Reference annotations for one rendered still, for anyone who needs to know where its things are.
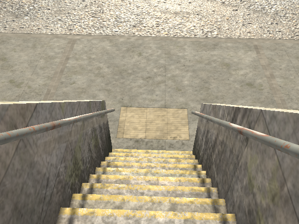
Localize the stairs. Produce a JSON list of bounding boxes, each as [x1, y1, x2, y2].
[[56, 148, 236, 224]]

